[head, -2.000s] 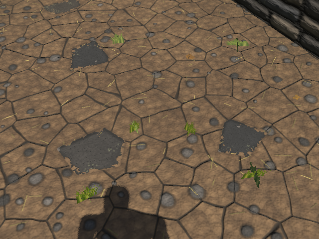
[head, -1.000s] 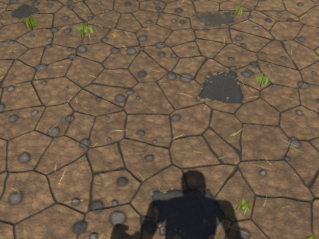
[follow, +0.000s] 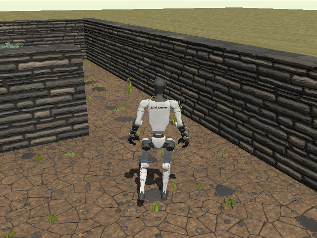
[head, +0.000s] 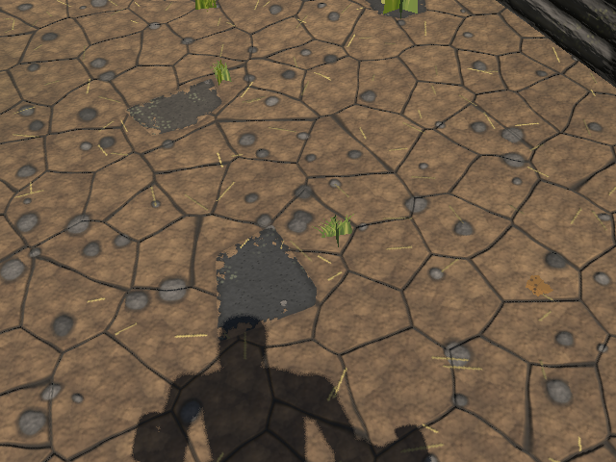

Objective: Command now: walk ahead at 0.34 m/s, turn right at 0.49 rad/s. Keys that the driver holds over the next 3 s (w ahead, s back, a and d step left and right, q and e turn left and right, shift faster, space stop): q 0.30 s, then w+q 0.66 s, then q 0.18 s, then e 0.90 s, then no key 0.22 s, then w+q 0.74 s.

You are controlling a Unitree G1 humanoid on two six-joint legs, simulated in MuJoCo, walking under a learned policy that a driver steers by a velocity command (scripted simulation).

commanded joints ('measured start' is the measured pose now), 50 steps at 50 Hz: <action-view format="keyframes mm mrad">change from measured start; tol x32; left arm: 1 -26 113 30 -86 13 -22 13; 50 55 97 17 28 27 -65 46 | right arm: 1 64 -122 -37 -62 -19 8 -8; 50 7 -63 -33 -238 10 77 20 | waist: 1 -35 -29 -150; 18 -9 -72 -141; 21 -54 313 -327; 50 40 -123 -21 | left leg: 1 -155 46 -29 -48 69 -20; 10 -59 1 18 -547 514 -12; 16 -148 -38 35 -615 219 47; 20 395 127 -318 -762 556 281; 23 488 209 -596 -972 -128 336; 27 195 76 -380 -1035 30 264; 39 114 3 -411 -860 -47 187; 42 -393 -170 -133 -239 -231 72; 50 -380 -10 -68 -79 196 -5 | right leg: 1 211 -266 292 -226 608 -188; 18 371 -305 75 17 688 -67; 22 -398 -28 144 754 -410 60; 39 140 -61 68 -88 21 104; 43 509 -512 755 -310 -574 -143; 50 303 -316 145 -321 279 -56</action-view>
